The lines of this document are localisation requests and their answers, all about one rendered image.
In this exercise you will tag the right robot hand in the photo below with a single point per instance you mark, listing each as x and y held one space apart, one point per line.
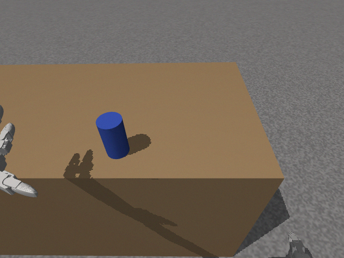
296 247

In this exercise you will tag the can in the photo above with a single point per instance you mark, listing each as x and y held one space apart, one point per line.
111 129

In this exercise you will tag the left robot hand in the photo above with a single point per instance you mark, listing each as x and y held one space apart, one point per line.
9 183

